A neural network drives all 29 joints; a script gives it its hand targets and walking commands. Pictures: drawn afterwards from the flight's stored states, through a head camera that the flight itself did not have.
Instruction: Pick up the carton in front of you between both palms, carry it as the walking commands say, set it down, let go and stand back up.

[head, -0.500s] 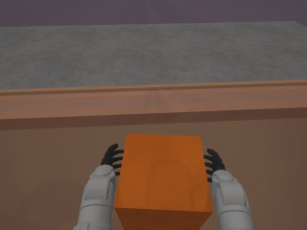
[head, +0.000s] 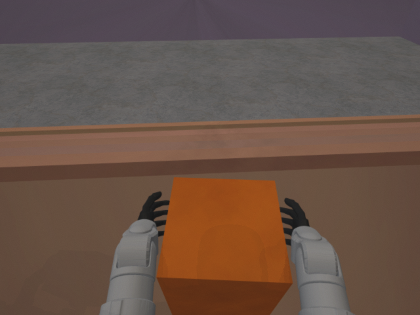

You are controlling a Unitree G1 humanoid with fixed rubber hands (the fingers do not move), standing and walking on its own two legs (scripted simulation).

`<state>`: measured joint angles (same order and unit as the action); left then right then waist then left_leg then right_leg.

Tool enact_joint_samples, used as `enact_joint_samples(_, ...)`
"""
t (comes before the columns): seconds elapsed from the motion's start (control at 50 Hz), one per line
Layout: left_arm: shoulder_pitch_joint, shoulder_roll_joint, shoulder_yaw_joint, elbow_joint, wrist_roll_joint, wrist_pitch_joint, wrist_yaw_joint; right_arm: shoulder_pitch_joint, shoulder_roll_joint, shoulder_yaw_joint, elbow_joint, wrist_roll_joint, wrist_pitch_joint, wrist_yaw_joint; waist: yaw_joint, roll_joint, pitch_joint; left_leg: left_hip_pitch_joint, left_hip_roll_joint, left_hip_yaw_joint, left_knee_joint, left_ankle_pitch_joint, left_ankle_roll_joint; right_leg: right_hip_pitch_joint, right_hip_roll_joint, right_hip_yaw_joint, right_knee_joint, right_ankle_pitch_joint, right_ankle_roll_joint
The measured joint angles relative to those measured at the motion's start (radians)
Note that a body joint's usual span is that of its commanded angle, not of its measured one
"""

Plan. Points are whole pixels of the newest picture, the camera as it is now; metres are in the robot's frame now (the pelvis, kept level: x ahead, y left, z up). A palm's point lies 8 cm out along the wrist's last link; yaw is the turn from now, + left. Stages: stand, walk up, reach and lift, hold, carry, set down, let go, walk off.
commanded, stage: carry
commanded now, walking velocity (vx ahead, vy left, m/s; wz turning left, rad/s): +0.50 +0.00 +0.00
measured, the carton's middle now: (221, 251) +0.29 +0.00 -0.03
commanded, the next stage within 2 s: none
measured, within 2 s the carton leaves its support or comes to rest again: neither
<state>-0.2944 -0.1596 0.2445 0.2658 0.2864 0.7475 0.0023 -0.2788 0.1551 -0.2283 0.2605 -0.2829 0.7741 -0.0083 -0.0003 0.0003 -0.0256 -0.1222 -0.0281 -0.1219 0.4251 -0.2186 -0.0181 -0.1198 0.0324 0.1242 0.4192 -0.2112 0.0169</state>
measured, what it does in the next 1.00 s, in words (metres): walks ahead: left foot, then right foot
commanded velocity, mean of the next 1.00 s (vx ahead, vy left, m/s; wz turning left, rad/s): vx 0.50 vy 0.00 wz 0.00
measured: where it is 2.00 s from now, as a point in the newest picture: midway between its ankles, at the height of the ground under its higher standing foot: (209, 200)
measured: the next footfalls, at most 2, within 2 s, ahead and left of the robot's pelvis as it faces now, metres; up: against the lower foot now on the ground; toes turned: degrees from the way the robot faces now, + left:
left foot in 0.52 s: +0.22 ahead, +0.12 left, +0.00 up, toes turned +9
right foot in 0.88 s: +0.55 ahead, -0.08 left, +0.00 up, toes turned -11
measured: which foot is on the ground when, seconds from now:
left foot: down 0.00-0.34, up 0.36-0.50, down 0.52-0.90, up 0.92-1.00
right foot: down 0.00-0.54, up 0.56-0.86, down 0.88-1.00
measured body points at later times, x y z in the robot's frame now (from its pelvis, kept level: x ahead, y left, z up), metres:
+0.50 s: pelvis +0.15 +0.02 +0.00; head +0.13 +0.03 +0.45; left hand +0.43 +0.17 +0.07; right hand +0.43 -0.13 +0.07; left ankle +0.15 +0.12 -0.73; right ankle +0.07 -0.10 -0.74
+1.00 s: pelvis +0.45 -0.01 -0.01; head +0.46 +0.00 +0.44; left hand +0.73 +0.16 +0.04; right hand +0.74 -0.15 +0.04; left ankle +0.30 +0.10 -0.65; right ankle +0.51 -0.07 -0.74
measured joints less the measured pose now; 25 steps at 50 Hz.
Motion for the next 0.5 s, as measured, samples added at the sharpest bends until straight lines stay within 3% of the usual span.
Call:
enact_joint_samples(0.08, 0.018, 0.004, -0.03, -0.047, -0.024, 0.018, 0.013, 0.023, -0.007, 0.017, -0.054, 0.026, 0.018, -0.008, -0.004, -0.003, -0.06, -0.1, 0.025, 0.051, 0.103, -0.155, 0.001, -0.082, -0.022, -0.045, 0.065, -0.098, 0.001)
enact_joint_samples(0.14, 0.034, 0.008, -0.06, -0.126, -0.054, 0.058, 0.032, 0.036, -0.021, 0.04, -0.124, 0.067, 0.051, -0.02, -0.002, -0.021, -0.085, -0.135, 0.029, 0.093, 0.128, -0.129, 0.007, -0.127, -0.047, -0.057, 0.109, -0.077, 0.004)
enact_joint_samples(0.18, 0.054, 0.015, -0.075, -0.188, -0.078, 0.102, 0.044, 0.042, -0.025, 0.056, -0.167, 0.093, 0.09, -0.028, -0.001, -0.03, -0.105, -0.137, 0.029, 0.117, 0.123, -0.089, 0.01, -0.154, -0.066, -0.063, 0.162, -0.142, 0.003)
enact_joint_samples(0.24, 0.075, 0.047, -0.084, -0.265, -0.122, 0.181, 0.054, 0.041, -0.014, 0.088, -0.219, 0.111, 0.164, -0.055, 0.005, -0.013, -0.13, -0.129, 0.046, 0.141, 0.113, -0.096, 0.016, -0.214, -0.073, -0.133, 0.262, -0.237, -0.002)
enact_joint_samples(0.28, 0.067, 0.066, -0.093, -0.295, -0.153, 0.238, 0.06, 0.05, -0.016, 0.108, -0.269, 0.122, 0.223, -0.073, 0.009, 0.006, -0.133, -0.112, 0.064, 0.141, 0.087, -0.109, 0.014, -0.219, -0.062, -0.19, 0.213, -0.224, -0.004)
enact_joint_samples(0.36, 0.036, 0.05, -0.116, -0.351, -0.18, 0.316, 0.081, 0.075, -0.048, 0.109, -0.402, 0.154, 0.325, -0.087, 0.004, 0.032, -0.134, -0.137, 0.093, 0.138, 0.187, -0.187, 0.015, -0.163, -0.041, -0.264, 0.069, -0.034, -0.026)
enact_joint_samples(0.44, 0.081, 0.014, -0.152, -0.439, -0.159, 0.379, 0.101, 0.11, -0.058, 0.078, -0.483, 0.195, 0.391, -0.079, -0.003, -0.014, -0.145, -0.25, 0.071, 0.213, 0.327, -0.308, 0.025, -0.119, -0.081, -0.274, 0.054, -0.113, -0.023)
enact_joint_samples(0.5, 0.117, 0.023, -0.162, -0.526, -0.162, 0.43, 0.109, 0.12, -0.027, 0.078, -0.528, 0.192, 0.421, -0.082, 0.001, -0.044, -0.131, -0.268, 0.053, 0.271, 0.177, -0.191, 0.02, -0.062, -0.109, -0.264, 0.021, -0.136, 0.001)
